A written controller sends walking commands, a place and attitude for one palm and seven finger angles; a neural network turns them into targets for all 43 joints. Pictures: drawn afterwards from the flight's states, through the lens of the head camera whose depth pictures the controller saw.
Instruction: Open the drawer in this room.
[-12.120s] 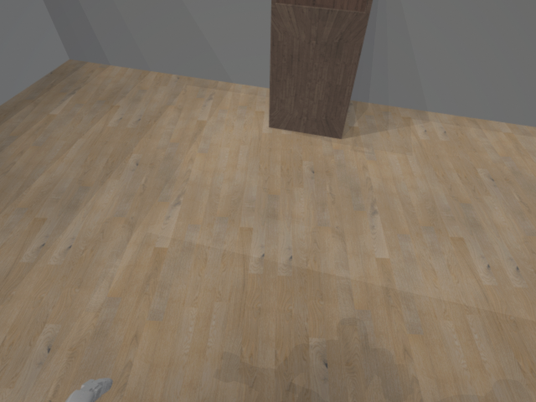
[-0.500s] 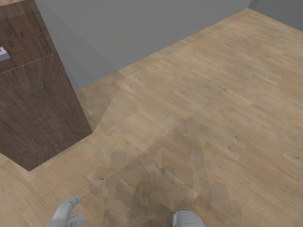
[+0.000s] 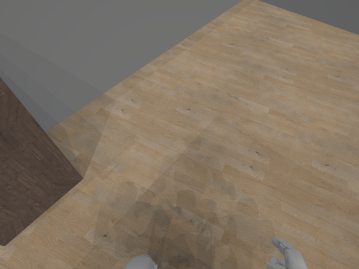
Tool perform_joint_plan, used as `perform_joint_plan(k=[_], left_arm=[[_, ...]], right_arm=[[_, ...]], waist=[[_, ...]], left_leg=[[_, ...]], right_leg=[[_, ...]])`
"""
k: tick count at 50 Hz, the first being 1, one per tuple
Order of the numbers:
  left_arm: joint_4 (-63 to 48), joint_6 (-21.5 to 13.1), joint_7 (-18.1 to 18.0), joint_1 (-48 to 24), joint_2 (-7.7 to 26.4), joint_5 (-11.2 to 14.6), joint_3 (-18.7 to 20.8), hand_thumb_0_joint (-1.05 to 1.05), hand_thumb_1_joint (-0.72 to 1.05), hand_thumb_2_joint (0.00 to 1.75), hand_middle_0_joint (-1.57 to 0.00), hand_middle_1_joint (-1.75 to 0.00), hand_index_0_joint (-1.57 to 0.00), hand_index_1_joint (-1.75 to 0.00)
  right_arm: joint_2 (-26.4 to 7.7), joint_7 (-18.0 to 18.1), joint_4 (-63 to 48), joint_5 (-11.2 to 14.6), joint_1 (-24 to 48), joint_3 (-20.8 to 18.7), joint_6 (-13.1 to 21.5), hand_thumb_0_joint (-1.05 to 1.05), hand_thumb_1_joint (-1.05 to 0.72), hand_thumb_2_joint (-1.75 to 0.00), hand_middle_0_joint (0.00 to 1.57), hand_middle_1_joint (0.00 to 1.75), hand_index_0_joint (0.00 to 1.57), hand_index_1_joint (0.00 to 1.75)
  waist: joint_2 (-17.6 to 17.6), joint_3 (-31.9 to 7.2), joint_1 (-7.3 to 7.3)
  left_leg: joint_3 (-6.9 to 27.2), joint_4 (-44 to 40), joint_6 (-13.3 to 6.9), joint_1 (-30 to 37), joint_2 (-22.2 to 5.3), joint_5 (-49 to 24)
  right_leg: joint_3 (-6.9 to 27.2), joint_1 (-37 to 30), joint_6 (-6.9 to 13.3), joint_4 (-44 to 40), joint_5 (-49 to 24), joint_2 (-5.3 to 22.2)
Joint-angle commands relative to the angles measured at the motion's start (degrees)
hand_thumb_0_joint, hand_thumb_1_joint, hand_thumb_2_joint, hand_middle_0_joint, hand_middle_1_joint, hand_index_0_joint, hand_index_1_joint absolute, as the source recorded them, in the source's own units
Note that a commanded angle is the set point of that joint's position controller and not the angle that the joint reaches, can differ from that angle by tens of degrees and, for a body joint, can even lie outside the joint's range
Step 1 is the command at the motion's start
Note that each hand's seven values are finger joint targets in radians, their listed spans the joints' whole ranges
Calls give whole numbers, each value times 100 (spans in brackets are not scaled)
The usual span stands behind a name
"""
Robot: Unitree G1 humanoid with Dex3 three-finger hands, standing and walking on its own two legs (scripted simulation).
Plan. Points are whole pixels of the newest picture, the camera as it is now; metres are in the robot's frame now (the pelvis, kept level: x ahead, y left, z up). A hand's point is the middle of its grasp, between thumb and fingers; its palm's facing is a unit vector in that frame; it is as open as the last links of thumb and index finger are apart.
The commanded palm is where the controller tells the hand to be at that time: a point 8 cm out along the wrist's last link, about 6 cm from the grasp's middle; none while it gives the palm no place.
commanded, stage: walk to a spot facing it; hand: left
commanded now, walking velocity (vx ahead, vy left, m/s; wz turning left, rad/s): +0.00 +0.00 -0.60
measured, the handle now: out of the picture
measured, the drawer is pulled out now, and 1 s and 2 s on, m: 0.00 0.00 0.00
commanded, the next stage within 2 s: turn to face it in 0.80 s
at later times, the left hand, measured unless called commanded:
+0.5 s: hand (122, 251) +0.16 +0.16 -0.15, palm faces -0.32 -0.91 -0.25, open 7.4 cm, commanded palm none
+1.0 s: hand (142, 268) +0.13 +0.11 -0.16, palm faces -0.44 -0.87 -0.20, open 7.3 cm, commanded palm none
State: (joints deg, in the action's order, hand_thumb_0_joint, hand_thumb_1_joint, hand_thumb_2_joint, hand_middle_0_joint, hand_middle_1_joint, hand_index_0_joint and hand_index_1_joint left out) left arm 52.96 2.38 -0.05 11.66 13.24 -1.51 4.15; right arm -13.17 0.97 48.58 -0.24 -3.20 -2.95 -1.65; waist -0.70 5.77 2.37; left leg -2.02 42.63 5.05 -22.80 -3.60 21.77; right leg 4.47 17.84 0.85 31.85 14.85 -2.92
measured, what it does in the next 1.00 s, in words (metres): steps on the spot, turning right: left foot, then right foot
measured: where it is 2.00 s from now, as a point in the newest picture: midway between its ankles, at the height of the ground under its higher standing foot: outside the picture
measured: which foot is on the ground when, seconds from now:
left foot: up 0.00-0.02, down 0.04-0.54, up 0.56-1.00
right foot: down 0.00-0.04, up 0.06-0.52, down 0.54-1.00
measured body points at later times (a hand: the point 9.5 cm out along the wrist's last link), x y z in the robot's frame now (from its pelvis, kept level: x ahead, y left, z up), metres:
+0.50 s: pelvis -0.01 +0.00 +0.00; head +0.03 -0.02 +0.45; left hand +0.18 +0.21 -0.13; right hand -0.06 -0.26 -0.15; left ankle +0.02 +0.13 -0.73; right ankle -0.06 -0.12 -0.71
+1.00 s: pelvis +0.04 -0.05 +0.01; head +0.06 -0.06 +0.46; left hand +0.16 +0.15 -0.14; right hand +0.00 -0.32 -0.13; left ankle +0.13 +0.04 -0.70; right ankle -0.06 -0.12 -0.73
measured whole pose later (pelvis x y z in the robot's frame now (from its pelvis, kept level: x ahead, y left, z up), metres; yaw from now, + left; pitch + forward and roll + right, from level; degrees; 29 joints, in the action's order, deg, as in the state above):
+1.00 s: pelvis +0.04 -0.05 +0.01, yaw -30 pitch +0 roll -1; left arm 58.4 -1.6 -0.3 17.9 10.0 -1.6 1.9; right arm -13.7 -0.5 54.6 -1.0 -8.7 -3.0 -1.3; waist 1.0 1.8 1.7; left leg -3.1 45.7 4.6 -25.7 -4.5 18.3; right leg 2.1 5.7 2.3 20.6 15.3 -3.4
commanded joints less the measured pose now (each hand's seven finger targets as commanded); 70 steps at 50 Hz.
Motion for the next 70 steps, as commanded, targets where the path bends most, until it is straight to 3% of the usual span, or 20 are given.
perform_joint_plan(k=[1, 2, 3, 6, 8, 19, 23, 25, 26, 27, 28, 31, 35, 45, 49, 52, 53, 55, 61, 70], left_arm=[[-600, -83, -66, -300, 841, 127, 208, 0, 90, 90, -20, -30, -20, -30], [-681, -71, -2, -60, 503, 174, 135, 0, 90, 90, -20, -30, -20, -30], [-640, -52, -1, -43, 664, 78, 153, 0, 90, 90, -20, -30, -20, -30], [-435, 14, 98, 118, 813, 12, 294, 0, 90, 90, -20, -30, -20, -30], [-416, 27, 149, 112, 681, 24, 251, 0, 90, 90, -20, -30, -20, -30], [-685, 81, 205, -639, 385, 49, 115, 0, 90, 90, -20, -30, -20, -30], [-650, -8, 168, -359, 378, 74, 102, 0, 90, 90, -20, -30, -20, -30], [-506, -95, 134, 104, 607, 55, 151, 0, 90, 90, -20, -30, -20, -30], [-405, -191, 62, 491, 1216, -6, 235, 0, 90, 90, -20, -30, -20, -30], [-335, -184, -23, 690, 1747, 36, 339, 0, 90, 90, -20, -30, -20, -30], [-322, -145, -66, 809, 1689, 103, 319, 0, 90, 90, -20, -30, -20, -30], [-486, -155, -97, -8, 1145, 107, 224, 0, 90, 90, -20, -30, -20, -30], [-393, -351, -40, 12, 990, 92, 142, 0, 90, 90, -20, -30, -20, -30], [89, -513, -51, 700, 837, 29, 61, 0, 90, 90, -20, -30, -20, -30], [378, -541, -142, 624, 591, 9, -84, 0, 90, 90, -20, -30, -20, -30], [546, -498, -202, 473, 483, 91, -142, 0, 90, 90, -20, -30, -20, -30], [608, -481, -210, 710, 359, 109, -178, 0, 90, 90, -20, -30, -20, -30], [612, -389, -229, 974, 122, 165, -238, 0, 90, 90, -20, -30, -20, -30], [474, -195, -147, 168, 298, 63, -65, 0, 90, 90, -20, -30, -20, -30], [-8, -110, -148, -412, 366, 29, 75, 0, 90, 90, -20, -30, -20, -30]], right_arm=[[-842, 98, -109, -9, -1077, -177, 194, 0, -90, -90, 20, 30, 20, 30], [-1392, 84, -194, -77, -1068, -276, 218, 0, -90, -90, 20, 30, 20, 30], [-1527, 71, -252, -87, -1044, -282, 143, 0, -90, -90, 20, 30, 20, 30], [-926, 94, -489, -117, -235, -123, 180, 0, -90, -90, 20, 30, 20, 30], [-833, 86, -403, -119, -436, -119, 204, 0, -90, -90, 20, 30, 20, 30], [-1002, -5, 2, -128, -1201, -316, 175, 0, -90, -90, 20, 30, 20, 30], [-1134, -48, 35, -138, -1051, -396, 156, 0, -90, -90, 20, 30, 20, 30], [-1060, -68, 42, -106, -1066, -382, 128, 0, -90, -90, 20, 30, 20, 30], [-725, -98, -60, -61, -1164, -297, 89, 0, -90, -90, 20, 30, 20, 30], [-359, -105, -383, -79, -790, -156, 28, 0, -90, -90, 20, 30, 20, 30], [-536, -40, -418, -62, -662, -161, -56, 0, -90, -90, 20, 30, 20, 30], [-689, -86, -235, -136, -486, -207, -85, 0, -90, -90, 20, 30, 20, 30], [-651, -160, 32, -177, -892, -207, -8, 0, -90, -90, 20, 30, 20, 30], [-509, -162, -79, -117, -168, -111, 154, 0, -90, -90, 20, 30, 20, 30], [-232, -128, 233, -20, -351, 39, 227, 0, -90, -90, 20, 30, 20, 30], [-281, -75, 692, -13, -1114, 107, 344, 0, -90, -90, 20, 30, 20, 30], [-540, -57, 794, -34, -1354, 70, 405, 0, -90, -90, 20, 30, 20, 30], [-1105, -30, 795, -55, -1580, -35, 311, 0, -90, -90, 20, 30, 20, 30], [-846, 47, 710, -80, -1144, -46, 162, 0, -90, -90, 20, 30, 20, 30], [-850, -22, 516, -98, -1351, -249, 140, 0, -90, -90, 20, 30, 20, 30]], waist=[[19, -1433, -498], [1774, -1415, -434], [1574, -1246, -474], [1158, -609, -104], [1064, -692, -144], [1312, -562, -520], [1445, -828, -383], [874, -1054, -94], [-765, -1179, 116], [-2038, -1047, 247], [-1561, -1102, 293], [-1258, -527, 14], [-758, -748, -192], [-618, -324, -11], [-652, -511, -116], [-332, -798, -384], [313, -1066, -386], [1671, -1157, -342], [648, -592, -292], [855, -816, -385]], left_leg=[[543, -2266, -315, 2141, -551, -1320], [2004, -2510, -873, 2811, -2222, -2754], [2031, -2392, -1342, 2181, -2691, -3122], [777, -2447, -1148, 1364, -1788, -2757], [243, -2313, -1060, 1609, -1497, -3135], [-471, -2243, -1219, 1868, -1849, -2800], [-760, -1709, -1038, 1796, -2000, -2951], [-1193, -648, -552, 1229, -1733, -2502], [-1352, 480, -180, -26, -1237, -595], [-981, 1776, 35, -1256, -494, 1654], [-208, 2313, -57, -1243, -510, 1503], [61, 2527, -22, -1498, -592, 258], [-82, 2032, 79, -1188, -437, -397], [9, 885, 1, -1303, -241, -279], [-78, -297, -140, -222, -63, -316], [-85, -1788, -255, 1292, 135, -1999], [284, -1844, -405, 1987, -227, -3183], [1855, -2054, -1405, 2274, -1838, -5121], [1724, -2547, -1477, 1370, -1167, -3264], [2139, -2649, -1371, 1383, -812, -2274]], right_leg=[[1100, 320, 208, 477, -1826, 630], [236, 1630, -201, 1790, 1434, -99], [16, 1528, -309, 3008, 2167, 96], [-73, 1497, -461, 4051, 1255, 352], [-223, 1546, -535, 4177, 915, 392], [-887, 1016, -554, 2078, 1095, 686], [-1019, 250, -338, 826, 907, 587], [-1044, -931, -191, -546, -389, 518], [280, -1939, 142, -1180, -1603, 1520], [1899, -1924, 705, -1225, -3346, 2638], [1652, -1667, 996, -1251, -2988, 2655], [1268, -1198, 723, -1617, -597, 1847], [773, -1377, 626, -1581, -925, 1450], [1362, -1574, 1031, -1830, -1095, 1655], [837, -1455, 857, -1530, -2519, 1568], [147, -1198, 332, -763, -2525, 1087], [-44, -861, 116, -156, -2003, 879], [-666, 101, -305, 1357, 1952, 362], [-384, 767, -419, 2853, 1204, 652], [-277, 1263, -628, 2838, 541, 676]])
